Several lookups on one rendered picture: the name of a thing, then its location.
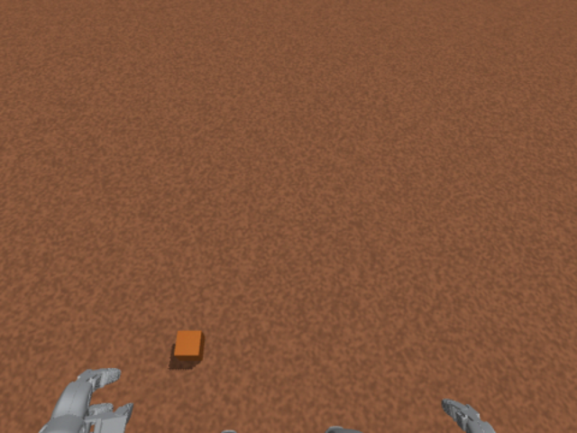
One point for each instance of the cube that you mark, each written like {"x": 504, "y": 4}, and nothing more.
{"x": 189, "y": 346}

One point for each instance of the left robot arm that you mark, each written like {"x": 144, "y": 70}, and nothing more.
{"x": 65, "y": 424}

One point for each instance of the left robot hand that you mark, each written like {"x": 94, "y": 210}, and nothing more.
{"x": 76, "y": 397}

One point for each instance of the right robot hand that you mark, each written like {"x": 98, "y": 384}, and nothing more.
{"x": 467, "y": 418}

